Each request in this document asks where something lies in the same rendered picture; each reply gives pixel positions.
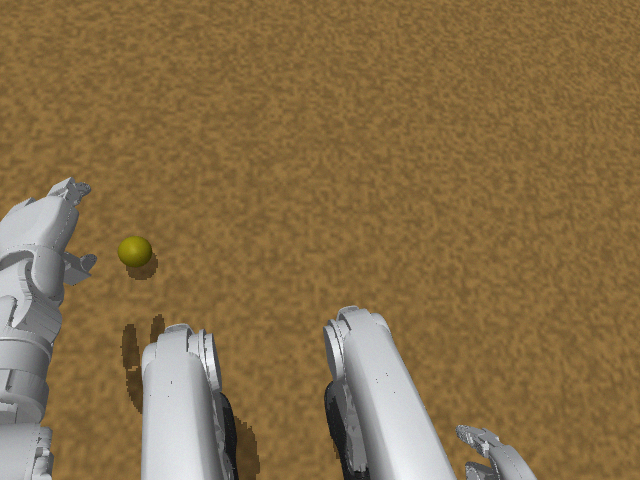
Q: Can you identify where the right robot foot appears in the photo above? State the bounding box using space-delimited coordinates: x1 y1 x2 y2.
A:
324 381 370 480

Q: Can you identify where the left robot hand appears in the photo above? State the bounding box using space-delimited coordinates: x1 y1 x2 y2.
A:
0 177 97 286

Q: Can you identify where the left robot arm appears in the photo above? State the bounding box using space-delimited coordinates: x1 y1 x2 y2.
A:
0 245 65 480

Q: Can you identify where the left robot foot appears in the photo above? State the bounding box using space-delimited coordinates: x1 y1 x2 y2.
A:
220 392 239 480

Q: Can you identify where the ball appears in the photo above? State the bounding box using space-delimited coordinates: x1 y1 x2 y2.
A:
118 236 152 267

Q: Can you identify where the right robot hand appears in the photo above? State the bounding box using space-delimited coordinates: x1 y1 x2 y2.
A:
455 425 538 480

